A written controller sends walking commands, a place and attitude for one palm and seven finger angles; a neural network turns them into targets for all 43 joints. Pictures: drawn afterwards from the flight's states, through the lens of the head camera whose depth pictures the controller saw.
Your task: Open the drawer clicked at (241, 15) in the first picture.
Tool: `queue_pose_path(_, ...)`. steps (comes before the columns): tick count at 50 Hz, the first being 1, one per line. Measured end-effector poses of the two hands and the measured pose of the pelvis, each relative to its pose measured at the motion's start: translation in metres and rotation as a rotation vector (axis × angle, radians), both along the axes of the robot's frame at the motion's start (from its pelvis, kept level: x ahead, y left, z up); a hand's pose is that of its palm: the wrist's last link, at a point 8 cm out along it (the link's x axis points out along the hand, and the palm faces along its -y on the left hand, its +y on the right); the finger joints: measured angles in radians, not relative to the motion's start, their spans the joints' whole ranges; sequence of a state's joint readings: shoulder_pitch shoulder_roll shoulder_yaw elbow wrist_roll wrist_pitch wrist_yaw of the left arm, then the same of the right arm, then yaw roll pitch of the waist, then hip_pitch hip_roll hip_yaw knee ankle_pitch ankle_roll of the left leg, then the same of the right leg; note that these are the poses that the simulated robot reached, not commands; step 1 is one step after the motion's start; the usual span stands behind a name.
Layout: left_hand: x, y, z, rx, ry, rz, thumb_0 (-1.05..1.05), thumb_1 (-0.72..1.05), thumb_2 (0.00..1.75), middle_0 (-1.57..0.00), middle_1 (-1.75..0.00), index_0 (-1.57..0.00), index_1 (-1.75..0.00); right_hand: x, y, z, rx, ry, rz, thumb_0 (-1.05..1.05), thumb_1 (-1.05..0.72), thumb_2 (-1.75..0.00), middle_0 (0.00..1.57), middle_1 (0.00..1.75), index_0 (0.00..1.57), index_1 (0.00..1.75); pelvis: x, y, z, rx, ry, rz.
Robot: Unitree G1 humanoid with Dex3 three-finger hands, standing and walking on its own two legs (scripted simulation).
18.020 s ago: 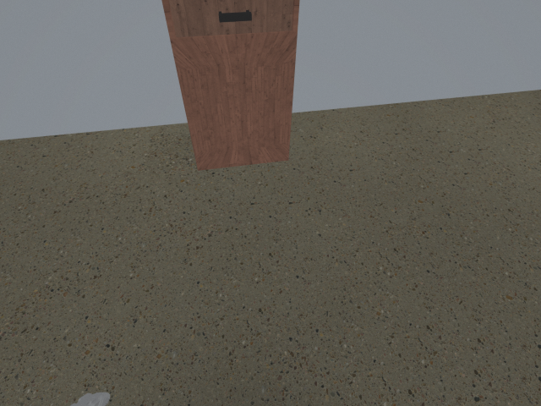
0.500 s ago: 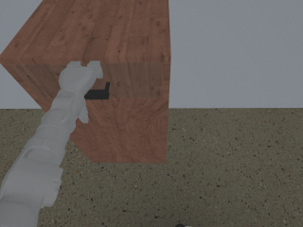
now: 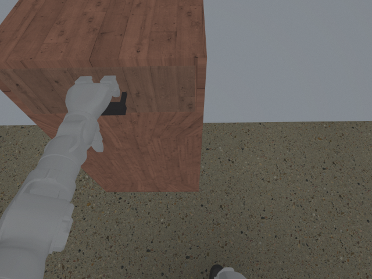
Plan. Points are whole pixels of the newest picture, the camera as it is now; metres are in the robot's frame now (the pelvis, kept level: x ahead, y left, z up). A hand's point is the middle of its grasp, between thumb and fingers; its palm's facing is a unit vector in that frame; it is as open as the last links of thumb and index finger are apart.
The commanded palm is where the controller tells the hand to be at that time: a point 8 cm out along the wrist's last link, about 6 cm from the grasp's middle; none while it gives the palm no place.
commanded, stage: lower the fingers behind the handle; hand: left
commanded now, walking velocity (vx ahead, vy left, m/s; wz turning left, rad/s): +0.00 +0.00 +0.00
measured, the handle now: (102, 102) +0.52 +0.20 +0.03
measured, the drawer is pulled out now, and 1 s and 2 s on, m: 0.00 0.00 0.00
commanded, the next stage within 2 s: close the thumb around the handle in 0.94 s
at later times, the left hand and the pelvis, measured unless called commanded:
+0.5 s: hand (104, 123) +0.47 +0.20 +0.01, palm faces -0.06 -0.02 -1.00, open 13.8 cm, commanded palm +0.45 +0.21 +0.07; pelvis +0.00 +0.01 -0.01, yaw +0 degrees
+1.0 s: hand (103, 123) +0.47 +0.20 +0.01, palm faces -0.06 -0.02 -1.00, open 13.8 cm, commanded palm +0.45 +0.21 +0.07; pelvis -0.01 +0.00 -0.01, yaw +0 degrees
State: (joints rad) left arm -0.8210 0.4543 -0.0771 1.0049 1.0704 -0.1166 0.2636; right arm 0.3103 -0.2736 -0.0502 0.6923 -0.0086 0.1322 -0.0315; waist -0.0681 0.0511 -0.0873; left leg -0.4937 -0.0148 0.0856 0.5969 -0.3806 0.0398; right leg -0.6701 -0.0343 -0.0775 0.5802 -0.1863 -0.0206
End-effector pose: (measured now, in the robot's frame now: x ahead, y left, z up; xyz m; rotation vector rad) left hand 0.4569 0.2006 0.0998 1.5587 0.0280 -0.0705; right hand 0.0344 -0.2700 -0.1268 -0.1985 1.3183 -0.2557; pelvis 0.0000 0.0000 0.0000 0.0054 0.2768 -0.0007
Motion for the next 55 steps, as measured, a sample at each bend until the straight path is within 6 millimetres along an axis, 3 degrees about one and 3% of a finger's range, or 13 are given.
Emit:
queue_pose_path(8, -0.001, 0.001, -0.012, -0.003, -0.005, -0.001, 0.0, -0.49, 0.3, -0.32, -1.2, -0.32, -1.21, -0.012, 0.003, -0.003, 0.007, 0.038, -0.011, 0.01, -0.9, -0.9, 0.2, 0.3, 0.2, 0.3, 0.0, 0.002, -0.003, -0.002, 0.013, -0.004)
queue_pose_path(25, -0.001, -0.001, -0.036, -0.008, -0.002, -0.005, 0.0, -0.49, 0.3, -0.32, -1.2, -0.32, -1.2, -0.005, 0.007, -0.009, 0.004, 0.027, 0.005, 0.0, -0.9, -0.9, 0.2, 0.3, 0.2, 0.3, -0.001, 0.007, -0.01, -0.007, 0.047, 0.001)
queue_pose_path(55, -0.002, 0.001, -0.036, -0.005, -0.008, 0.006, 0.0, -0.48, 0.3, -0.31, -1.2, -0.32, -1.2, -0.014, 0.002, -0.01, -0.005, 0.04, -0.003, 0.0, -0.9, -0.9, 0.2, 0.3, 0.2, 0.3, -0.004, 0.005, -0.012, -0.007, 0.052, -0.001)
